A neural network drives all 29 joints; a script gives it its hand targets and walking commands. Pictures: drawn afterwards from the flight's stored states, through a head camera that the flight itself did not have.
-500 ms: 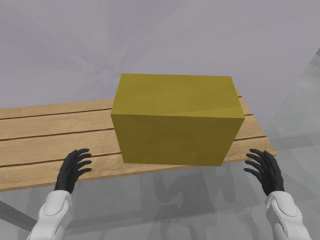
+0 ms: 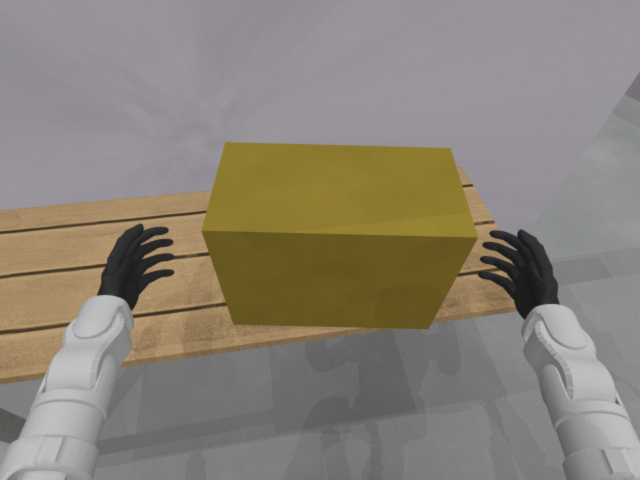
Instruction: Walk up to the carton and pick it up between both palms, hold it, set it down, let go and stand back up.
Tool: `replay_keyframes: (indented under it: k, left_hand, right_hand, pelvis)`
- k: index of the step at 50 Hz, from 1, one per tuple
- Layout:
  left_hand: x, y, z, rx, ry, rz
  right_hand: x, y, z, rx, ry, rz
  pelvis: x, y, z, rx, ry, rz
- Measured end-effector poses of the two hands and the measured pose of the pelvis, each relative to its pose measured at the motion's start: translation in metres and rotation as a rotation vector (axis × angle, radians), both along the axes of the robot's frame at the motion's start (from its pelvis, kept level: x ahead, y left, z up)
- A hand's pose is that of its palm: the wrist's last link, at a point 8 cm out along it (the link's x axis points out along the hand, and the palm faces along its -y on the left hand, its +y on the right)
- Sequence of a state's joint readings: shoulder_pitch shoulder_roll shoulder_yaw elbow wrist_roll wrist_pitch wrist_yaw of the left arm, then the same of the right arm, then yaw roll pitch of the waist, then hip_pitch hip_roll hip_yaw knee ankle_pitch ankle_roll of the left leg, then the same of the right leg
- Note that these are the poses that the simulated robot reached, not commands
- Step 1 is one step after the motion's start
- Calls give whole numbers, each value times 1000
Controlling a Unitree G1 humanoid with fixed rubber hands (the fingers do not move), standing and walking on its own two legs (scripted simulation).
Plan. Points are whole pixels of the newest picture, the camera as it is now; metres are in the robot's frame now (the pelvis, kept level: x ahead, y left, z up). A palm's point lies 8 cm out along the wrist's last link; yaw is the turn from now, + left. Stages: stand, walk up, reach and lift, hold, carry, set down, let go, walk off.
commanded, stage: reach and lift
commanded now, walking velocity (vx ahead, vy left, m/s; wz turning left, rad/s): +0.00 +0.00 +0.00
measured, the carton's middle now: (334, 242) +0.43 -0.02 +0.01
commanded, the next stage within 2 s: none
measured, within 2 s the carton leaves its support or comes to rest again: neither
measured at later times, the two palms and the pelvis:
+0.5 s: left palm (126, 214) +0.39 +0.24 +0.12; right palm (549, 234) +0.35 -0.27 +0.12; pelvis +0.00 +0.01 +0.00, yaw +0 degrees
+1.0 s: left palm (130, 214) +0.41 +0.25 +0.09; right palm (517, 227) +0.39 -0.26 +0.09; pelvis +0.00 +0.00 +0.00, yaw +1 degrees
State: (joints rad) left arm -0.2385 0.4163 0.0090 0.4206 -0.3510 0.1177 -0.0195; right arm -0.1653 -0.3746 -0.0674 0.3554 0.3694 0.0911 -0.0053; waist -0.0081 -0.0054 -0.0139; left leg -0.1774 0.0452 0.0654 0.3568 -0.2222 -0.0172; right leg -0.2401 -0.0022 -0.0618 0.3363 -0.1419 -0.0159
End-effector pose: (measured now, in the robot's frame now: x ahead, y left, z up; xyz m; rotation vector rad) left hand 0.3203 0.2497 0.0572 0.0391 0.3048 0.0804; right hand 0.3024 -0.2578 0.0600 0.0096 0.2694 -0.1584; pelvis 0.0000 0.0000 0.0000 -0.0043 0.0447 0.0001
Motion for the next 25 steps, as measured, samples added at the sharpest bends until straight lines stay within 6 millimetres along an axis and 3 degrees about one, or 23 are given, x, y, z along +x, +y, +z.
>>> replay_keyframes:
  k: [11,25]
  left_hand:
    - [37,2,46,25,-31,-32]
    - [68,-8,61,15,2,-37]
  right_hand:
    - [34,-8,26,3,-18,-16]
    - [52,-14,56,-13,-17,-8]
  pelvis:
    - [8,9,1,-10,9,5]
    - [3,10,1,-11,43,0]
